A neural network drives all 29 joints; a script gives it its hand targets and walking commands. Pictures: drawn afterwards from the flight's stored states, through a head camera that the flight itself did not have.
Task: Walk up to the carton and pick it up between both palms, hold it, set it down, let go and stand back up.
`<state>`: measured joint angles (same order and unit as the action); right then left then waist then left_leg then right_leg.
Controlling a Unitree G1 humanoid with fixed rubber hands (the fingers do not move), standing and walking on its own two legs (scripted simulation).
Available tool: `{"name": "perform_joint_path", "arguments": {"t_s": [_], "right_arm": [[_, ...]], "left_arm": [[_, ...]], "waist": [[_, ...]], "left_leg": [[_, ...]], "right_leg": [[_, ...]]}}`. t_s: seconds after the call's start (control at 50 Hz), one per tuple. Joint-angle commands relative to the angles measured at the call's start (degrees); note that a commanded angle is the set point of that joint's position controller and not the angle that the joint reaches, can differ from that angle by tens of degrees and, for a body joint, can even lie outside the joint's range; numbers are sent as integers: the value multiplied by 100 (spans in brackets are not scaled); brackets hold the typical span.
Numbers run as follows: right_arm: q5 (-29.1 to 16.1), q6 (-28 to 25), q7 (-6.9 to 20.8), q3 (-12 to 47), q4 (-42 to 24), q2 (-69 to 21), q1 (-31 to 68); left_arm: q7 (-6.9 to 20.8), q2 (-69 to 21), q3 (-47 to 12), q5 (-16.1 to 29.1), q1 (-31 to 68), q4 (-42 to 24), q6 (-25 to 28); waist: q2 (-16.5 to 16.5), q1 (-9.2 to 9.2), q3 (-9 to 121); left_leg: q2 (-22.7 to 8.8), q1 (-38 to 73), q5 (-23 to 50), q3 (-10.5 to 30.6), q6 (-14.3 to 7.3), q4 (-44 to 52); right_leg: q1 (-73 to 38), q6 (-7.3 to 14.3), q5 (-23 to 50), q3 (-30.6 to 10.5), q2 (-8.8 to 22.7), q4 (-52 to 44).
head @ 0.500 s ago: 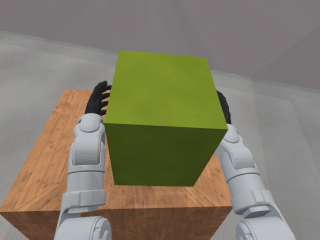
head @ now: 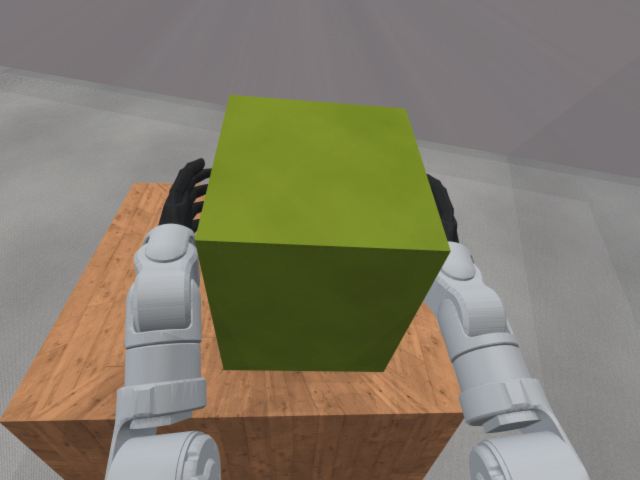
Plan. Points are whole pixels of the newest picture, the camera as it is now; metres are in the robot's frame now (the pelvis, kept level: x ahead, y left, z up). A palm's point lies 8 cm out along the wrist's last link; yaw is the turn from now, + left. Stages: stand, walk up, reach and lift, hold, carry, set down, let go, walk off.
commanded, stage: hold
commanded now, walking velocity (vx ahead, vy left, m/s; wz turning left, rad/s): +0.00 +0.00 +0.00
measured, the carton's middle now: (311, 243) +0.36 +0.00 +0.15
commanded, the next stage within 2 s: none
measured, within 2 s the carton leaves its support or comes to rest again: neither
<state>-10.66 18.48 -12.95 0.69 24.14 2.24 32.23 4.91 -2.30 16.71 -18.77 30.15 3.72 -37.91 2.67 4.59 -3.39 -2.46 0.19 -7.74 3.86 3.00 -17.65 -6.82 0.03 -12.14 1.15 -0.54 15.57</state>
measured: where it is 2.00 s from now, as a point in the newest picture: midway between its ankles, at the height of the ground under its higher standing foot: outside the picture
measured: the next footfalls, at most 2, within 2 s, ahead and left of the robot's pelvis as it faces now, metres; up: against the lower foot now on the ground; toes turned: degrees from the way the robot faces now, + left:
none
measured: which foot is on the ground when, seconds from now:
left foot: down 0.00-1.00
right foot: down 0.00-1.00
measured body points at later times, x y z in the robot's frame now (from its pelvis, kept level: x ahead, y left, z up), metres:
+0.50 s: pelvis -0.01 +0.01 +0.00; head -0.05 +0.04 +0.45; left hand +0.37 +0.16 +0.18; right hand +0.36 -0.14 +0.17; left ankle +0.04 +0.15 -0.75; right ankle -0.02 -0.11 -0.75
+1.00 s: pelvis -0.01 +0.01 +0.00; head -0.06 +0.03 +0.45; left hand +0.36 +0.16 +0.19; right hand +0.36 -0.14 +0.18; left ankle +0.04 +0.15 -0.75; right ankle -0.02 -0.11 -0.75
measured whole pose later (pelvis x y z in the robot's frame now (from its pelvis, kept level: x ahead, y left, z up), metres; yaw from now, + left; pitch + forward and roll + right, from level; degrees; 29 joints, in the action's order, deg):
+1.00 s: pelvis -0.01 +0.01 +0.00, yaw +0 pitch -10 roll -1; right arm -10.1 16.8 -11.7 -0.8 27.2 2.2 34.2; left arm 3.5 -2.0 16.1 -18.8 31.7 5.5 -37.9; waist 3.3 4.3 -3.1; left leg -2.1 -1.1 -7.4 3.7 2.6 -18.3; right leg -5.5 -0.3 -11.9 1.1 -0.2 16.3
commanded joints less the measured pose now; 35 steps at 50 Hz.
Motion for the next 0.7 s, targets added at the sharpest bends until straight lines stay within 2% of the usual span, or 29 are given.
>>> {"name": "perform_joint_path", "arguments": {"t_s": [0.0, 0.04, 0.2, 0.26, 0.28, 0.3, 0.42, 0.48, 0.54, 0.56, 0.68], "right_arm": [[-349, -562, 582, 2246, -1888, -3056, 4580], [-331, -597, 605, 2190, -1935, -3031, 4693], [-158, -601, 727, 1840, -1380, -2913, 4728], [-129, -645, 747, 1768, -1273, -2895, 4633], [-156, -669, 749, 1778, -1318, -2890, 4707], [-157, -686, 747, 1768, -1352, -2887, 4732], [-258, -754, 772, 1861, -1509, -2901, 4842], [-284, -768, 785, 1936, -1567, -2928, 4840], [-305, -752, 792, 2001, -1601, -2949, 4784], [-298, -736, 790, 1993, -1527, -2944, 4753], [-311, -696, 747, 2056, -1564, -2899, 4671]], "left_arm": [[770, -2724, -2667, 806, 3406, -367, 214], [747, -2798, -2701, 803, 3403, -350, 217], [695, -2880, -2641, 741, 3548, -71, 161], [692, -2885, -2636, 748, 3524, -6, 168], [683, -2900, -2652, 758, 3521, -37, 175], [681, -2915, -2681, 785, 3513, -15, 178], [601, -2999, -2862, 887, 3537, -181, 242], [551, -3008, -2922, 923, 3566, -206, 289], [518, -2982, -2933, 924, 3562, -312, 313], [518, -2963, -2924, 918, 3567, -282, 309], [580, -2911, -2773, 823, 3370, -177, 230]], "waist": [[-194, -27, 2025], [-268, -19, 2064], [-361, 6, 1853], [-412, 77, 1908], [-462, 45, 1983], [-460, 101, 2017], [-603, 70, 2226], [-566, 81, 2324], [-552, -2, 2367], [-507, 39, 2269], [-397, -19, 2168]], "left_leg": [[555, 814, 1278, -631, -200, 15], [532, 827, 1218, -626, -195, 12], [466, 761, 804, -675, -188, 142], [474, 811, 914, -691, -176, 121], [478, 851, 1007, -703, -153, 88], [476, 884, 1060, -689, -146, 63], [466, 992, 1420, -638, -82, -69], [454, 1031, 1466, -612, -86, -90], [463, 995, 1469, -609, -99, -89], [459, 977, 1446, -607, -104, -77], [479, 922, 1407, -640, -129, -40]], "right_leg": [[322, -394, 2105, 315, -222, -172], [402, -365, 1871, 344, -245, -185], [696, -269, 953, 383, -252, -286], [671, -260, 1039, 376, -241, -281], [679, -260, 1094, 381, -255, -265], [679, -256, 1150, 392, -256, -253], [647, -236, 1293, 438, -297, -214], [665, -233, 1324, 437, -297, -202], [639, -245, 1356, 423, -299, -195], [666, -246, 1361, 417, -290, -198], [522, -273, 1495, 383, -273, -205]]}}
